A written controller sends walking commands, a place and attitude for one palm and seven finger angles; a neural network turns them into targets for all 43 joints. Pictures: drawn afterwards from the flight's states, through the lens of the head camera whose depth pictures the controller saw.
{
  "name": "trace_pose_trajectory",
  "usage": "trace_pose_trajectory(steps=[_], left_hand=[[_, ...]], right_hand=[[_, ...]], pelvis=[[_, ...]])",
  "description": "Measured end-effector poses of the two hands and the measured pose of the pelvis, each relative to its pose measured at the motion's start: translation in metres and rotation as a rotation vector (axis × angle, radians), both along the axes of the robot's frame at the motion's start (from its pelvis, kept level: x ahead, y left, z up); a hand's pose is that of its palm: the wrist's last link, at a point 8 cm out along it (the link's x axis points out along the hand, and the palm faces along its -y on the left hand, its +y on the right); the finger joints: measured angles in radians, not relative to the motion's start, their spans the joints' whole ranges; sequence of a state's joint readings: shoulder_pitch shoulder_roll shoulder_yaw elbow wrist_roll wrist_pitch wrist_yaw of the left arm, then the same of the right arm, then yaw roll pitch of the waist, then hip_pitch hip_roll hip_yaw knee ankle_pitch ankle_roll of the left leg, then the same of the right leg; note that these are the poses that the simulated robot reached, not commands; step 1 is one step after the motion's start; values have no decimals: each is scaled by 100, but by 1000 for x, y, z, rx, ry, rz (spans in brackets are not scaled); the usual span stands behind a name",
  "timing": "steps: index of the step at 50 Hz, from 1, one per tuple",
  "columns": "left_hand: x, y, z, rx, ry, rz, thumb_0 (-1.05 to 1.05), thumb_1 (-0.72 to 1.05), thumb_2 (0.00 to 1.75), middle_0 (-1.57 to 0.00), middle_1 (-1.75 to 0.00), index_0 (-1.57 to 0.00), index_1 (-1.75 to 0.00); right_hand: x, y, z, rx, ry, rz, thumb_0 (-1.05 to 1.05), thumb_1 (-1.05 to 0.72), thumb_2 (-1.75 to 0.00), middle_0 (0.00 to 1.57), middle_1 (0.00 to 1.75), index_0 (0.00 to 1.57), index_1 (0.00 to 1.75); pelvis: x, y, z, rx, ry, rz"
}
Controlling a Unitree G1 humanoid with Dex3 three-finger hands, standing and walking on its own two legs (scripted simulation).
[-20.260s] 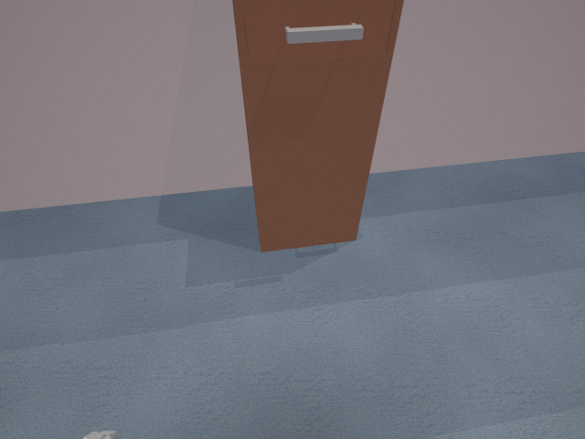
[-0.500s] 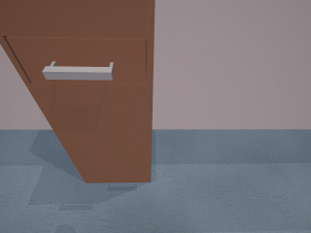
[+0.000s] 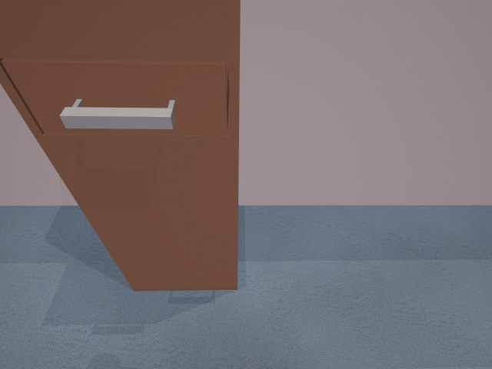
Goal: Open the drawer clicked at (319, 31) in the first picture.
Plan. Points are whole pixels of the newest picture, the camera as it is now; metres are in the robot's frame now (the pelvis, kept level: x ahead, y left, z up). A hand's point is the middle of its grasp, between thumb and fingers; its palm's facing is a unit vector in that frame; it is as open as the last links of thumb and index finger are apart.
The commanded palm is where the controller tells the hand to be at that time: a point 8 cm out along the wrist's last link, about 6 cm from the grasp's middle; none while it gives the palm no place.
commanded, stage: raise the hand with hooked fingers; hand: left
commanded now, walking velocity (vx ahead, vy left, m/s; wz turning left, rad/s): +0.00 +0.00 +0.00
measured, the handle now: (122, 111) +0.51 +0.27 +0.15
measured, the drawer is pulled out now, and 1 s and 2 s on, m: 0.00 0.00 0.00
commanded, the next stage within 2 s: move the hooked fingers above the handle in 2.00 s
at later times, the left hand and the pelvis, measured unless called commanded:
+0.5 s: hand (157, 337) +0.18 +0.15 -0.03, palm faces +0.01 -0.28 -0.96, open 8.5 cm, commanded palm +0.15 +0.20 +0.03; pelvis -0.01 +0.00 -0.03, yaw -3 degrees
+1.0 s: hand (109, 269) +0.23 +0.22 +0.08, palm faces +0.07 -0.11 -0.99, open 11.5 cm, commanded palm +0.21 +0.22 +0.14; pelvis -0.01 +0.00 +0.00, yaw -1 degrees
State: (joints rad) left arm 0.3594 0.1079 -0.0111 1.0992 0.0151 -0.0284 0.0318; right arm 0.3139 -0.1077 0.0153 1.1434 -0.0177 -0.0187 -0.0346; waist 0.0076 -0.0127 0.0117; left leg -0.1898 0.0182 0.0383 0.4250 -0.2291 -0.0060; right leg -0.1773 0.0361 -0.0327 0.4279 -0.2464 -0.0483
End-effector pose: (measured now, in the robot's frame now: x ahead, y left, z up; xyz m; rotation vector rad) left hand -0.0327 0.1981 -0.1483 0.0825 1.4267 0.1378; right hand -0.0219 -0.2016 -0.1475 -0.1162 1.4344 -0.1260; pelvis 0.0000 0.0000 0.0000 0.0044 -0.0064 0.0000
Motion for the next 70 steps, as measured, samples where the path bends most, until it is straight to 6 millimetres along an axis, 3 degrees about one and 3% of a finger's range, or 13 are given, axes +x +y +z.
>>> trace_pose_trajectory(steps=[5,8,12,15,18,23,29,34,39,45,52,59,70], left_hand=[[2,-1,0,8,-6,-1,0,90,90,-20,-30,-20,-30],[38,22,30,161,-160,-156,6,95,90,-21,-31,-21,-30],[113,47,100,461,-524,-355,8,93,88,-21,-33,-21,-32],[173,33,150,716,-786,-607,6,87,86,-21,-36,-21,-35],[208,6,179,917,-980,-787,4,80,84,-21,-39,-21,-39],[201,-31,177,974,-1082,-931,1,67,80,-21,-46,-22,-46],[168,-12,171,1122,-960,-977,0,51,74,-24,-55,-25,-55],[181,19,200,1231,-912,-914,0,38,68,-26,-63,-26,-62],[210,18,237,1206,-973,-910,0,27,64,-27,-70,-27,-70],[231,12,258,1157,-1014,-1023,0,13,58,-27,-79,-28,-79],[245,29,285,1195,-1049,-1020,0,-3,51,-29,-89,-29,-89],[263,42,316,1235,-1086,-1006,-1,-19,44,-30,-100,-30,-100],[284,61,370,1285,-1105,-1010,-1,-42,34,-32,-115,-32,-115]], right_hand=[[3,-2,-1,-1,1,4,1,-91,-90,20,30,20,30],[20,-16,2,-58,-160,-16,3,-93,-90,20,30,21,30],[74,-37,10,-106,-472,-25,3,-93,-90,20,30,21,30],[125,-48,21,-114,-667,39,3,-92,-90,20,30,20,30],[175,-52,39,-105,-786,88,2,-92,-90,20,30,20,30],[235,-42,74,-40,-851,183,2,-91,-90,19,30,20,30],[275,-13,90,25,-881,307,1,-91,-90,19,30,20,30],[278,11,82,82,-855,338,1,-90,-90,20,30,20,30],[256,20,69,115,-776,314,1,-90,-90,20,30,21,30],[218,7,50,97,-650,247,1,-90,-90,20,30,21,30],[191,-16,38,31,-557,178,2,-90,-90,20,30,21,30],[201,-15,46,11,-595,159,2,-90,-90,20,30,20,30],[239,27,72,80,-724,226,1,-90,-90,20,30,20,30]], pelvis=[[1,-1,-1,-6,1,0],[1,1,-4,4,-2,-25],[-2,5,-10,15,19,1],[-7,8,-17,20,56,5],[-9,8,-22,30,87,-23],[-9,0,-27,51,111,-58],[-8,-11,-29,38,88,-37],[-9,-14,-24,18,37,6],[-8,-13,-15,15,10,12],[-6,-7,-7,14,-2,-10],[-5,3,-3,10,-11,-10],[-7,13,0,7,-25,-1],[-12,23,2,3,-43,14]])
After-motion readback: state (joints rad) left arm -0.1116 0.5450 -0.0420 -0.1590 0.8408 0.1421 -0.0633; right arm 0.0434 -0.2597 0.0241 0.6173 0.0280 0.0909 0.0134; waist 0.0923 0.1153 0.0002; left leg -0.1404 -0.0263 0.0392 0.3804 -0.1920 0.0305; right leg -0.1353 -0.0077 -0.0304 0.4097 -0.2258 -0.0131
